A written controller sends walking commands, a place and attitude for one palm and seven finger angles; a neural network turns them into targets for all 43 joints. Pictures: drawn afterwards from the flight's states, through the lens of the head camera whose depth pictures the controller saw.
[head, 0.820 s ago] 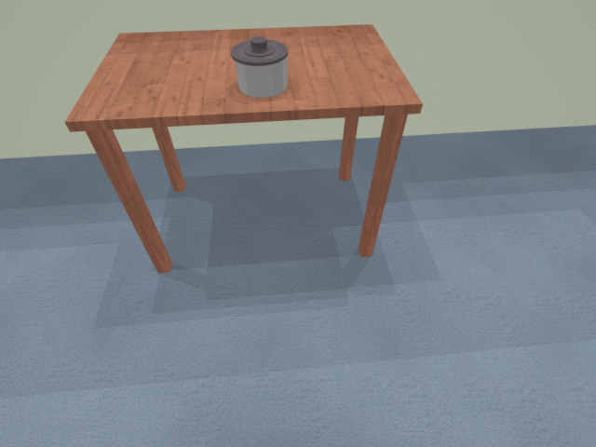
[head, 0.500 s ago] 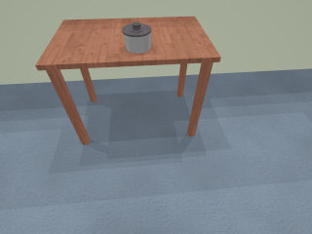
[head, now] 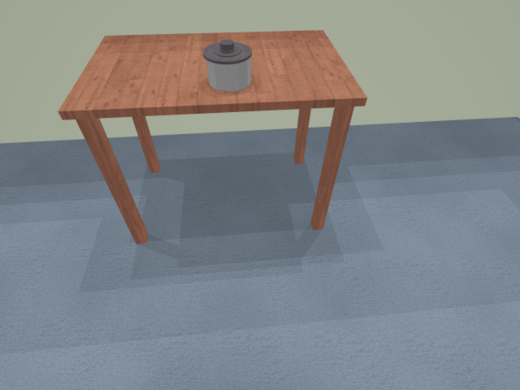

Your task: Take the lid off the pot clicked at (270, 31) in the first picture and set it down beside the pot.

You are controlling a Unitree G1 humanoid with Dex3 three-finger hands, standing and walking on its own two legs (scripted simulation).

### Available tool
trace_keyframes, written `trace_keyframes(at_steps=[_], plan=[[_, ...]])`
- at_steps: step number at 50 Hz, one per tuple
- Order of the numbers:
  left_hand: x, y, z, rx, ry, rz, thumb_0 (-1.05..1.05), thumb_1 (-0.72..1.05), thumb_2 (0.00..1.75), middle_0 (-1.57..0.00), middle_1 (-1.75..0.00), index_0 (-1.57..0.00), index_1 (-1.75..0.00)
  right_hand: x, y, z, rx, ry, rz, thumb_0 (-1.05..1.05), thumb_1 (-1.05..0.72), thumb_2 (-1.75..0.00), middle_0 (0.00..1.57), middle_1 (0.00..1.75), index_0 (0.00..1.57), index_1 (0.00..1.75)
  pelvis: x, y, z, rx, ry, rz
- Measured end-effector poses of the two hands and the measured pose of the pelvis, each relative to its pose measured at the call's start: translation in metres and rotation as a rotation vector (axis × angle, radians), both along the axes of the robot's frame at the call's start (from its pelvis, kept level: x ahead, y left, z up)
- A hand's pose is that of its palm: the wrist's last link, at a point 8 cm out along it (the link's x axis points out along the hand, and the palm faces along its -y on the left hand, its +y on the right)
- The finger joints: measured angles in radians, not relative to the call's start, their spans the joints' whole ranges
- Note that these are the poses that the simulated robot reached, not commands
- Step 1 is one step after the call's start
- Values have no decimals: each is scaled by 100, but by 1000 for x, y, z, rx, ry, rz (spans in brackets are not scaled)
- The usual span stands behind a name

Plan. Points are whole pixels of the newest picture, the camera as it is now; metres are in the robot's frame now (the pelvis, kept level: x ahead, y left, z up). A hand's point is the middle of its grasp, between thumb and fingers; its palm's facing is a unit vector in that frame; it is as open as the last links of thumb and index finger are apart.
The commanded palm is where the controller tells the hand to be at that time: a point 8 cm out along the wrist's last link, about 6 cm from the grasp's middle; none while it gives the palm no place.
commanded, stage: walk to a spot facing it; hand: left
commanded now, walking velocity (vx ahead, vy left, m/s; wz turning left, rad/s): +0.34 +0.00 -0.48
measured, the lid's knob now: (226, 44) +1.06 +0.17 +0.08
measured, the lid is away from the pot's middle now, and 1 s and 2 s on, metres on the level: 0.00 0.00 0.00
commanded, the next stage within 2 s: turn to face it in 0.66 s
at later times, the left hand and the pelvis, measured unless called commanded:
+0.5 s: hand out of the picture +0.06 +0.14 -0.17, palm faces -0.09 -0.98 -0.16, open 7.4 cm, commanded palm none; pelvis +0.12 -0.03 +0.00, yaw -10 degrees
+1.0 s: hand (216, 257) +0.44 +0.13 -0.17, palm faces -0.24 -0.94 -0.23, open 7.4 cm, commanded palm none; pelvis +0.29 -0.02 -0.02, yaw -15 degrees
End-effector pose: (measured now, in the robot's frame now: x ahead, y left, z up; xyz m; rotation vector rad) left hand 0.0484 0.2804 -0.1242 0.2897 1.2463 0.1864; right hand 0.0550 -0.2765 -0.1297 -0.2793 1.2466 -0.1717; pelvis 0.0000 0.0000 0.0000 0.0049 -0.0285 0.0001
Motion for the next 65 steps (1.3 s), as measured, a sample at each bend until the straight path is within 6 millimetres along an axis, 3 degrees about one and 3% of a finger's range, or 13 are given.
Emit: trace_keyframes(at_steps=[9, 16, 20, 28, 33, 36, 40, 45, 50, 53, 57, 60, 65], plan=[[-16, -29, -26, -84, 123, -8, 0, 91, 90, -20, -30, -20, -30, -33, 22, -24, 69, 52, -120, 0, -90, -90, 20, 30, 20, 30, 28, -3, -15, 14, 8, -80], [13, -68, -33, -112, 110, -13, 0, 91, 90, -20, -30, -20, -30, -64, 23, -42, 126, 199, -215, 0, -90, -90, 20, 30, 20, 30, 62, -24, -24, 2, 0, -108], [15, -84, -24, -124, 135, 7, 0, 91, 90, -21, -30, -20, -30, -30, 19, -32, 133, 187, -219, 1, -91, -90, 20, 30, 20, 30, 84, -29, -14, 6, 4, -134], [33, -91, -14, -149, 292, -13, 0, 91, 90, -21, -30, -20, -30, 110, 20, -13, 148, -79, -231, 1, -91, -90, 19, 30, 20, 30, 142, -24, -4, 6, 23, -198], [77, -72, -28, -143, 320, -10, 0, 91, 90, -21, -30, -20, -30, 202, 29, -10, 129, -205, -189, 0, -91, -90, 19, 30, 20, 30, 192, -12, -16, -1, 13, -228], [120, -55, -47, -137, 324, -45, 0, 91, 90, -21, -30, -20, -30, 234, 31, -16, 90, -284, -213, 0, -90, -90, 20, 30, 20, 30, 221, -4, -32, -22, 8, -282], [208, -47, -48, -115, 219, -135, 1, 91, 90, -20, -30, -20, -30, 228, 37, -14, 86, -242, -280, 0, -91, -90, 20, 30, 20, 30, 243, -5, -26, 11, -3, -323], [320, -65, -26, -107, 3, -231, 0, 91, 90, -20, -30, -19, -30, 199, 30, -14, 70, -126, -367, -2, -94, -90, 20, 30, 20, 30, 268, -8, -13, 17, 8, -313], [390, -99, -14, -115, -162, -275, 0, 91, 90, -20, -30, -19, -30, 174, 24, -30, 103, 28, -382, -1, -93, -90, 20, 30, 20, 30, 289, -22, -18, 30, -1, -253], [407, -113, -10, -128, -203, -260, 0, 91, 90, -20, -30, -19, -30, 170, 23, -37, 131, 114, -369, -1, -92, -90, 19, 30, 20, 30, 300, -29, -19, 12, 0, -211], [407, -115, -5, -139, -192, -206, 0, 91, 90, -20, -30, -20, -30, 188, 21, -29, 142, 153, -333, 0, -92, -90, 19, 30, 20, 30, 312, -30, -12, 1, 8, -158], [400, -106, -7, -136, -164, -156, 0, 91, 90, -21, -30, -20, -30, 213, 20, -22, 136, 137, -295, 0, -91, -90, 19, 30, 20, 30, 320, -28, -8, 3, 12, -122], [381, -70, -21, -120, -105, -62, -1, 91, 90, -21, -30, -20, -30, 270, 22, -16, 99, 82, -191, 0, -91, -90, 19, 30, 20, 30, 331, -16, -11, -3, 19, -65]])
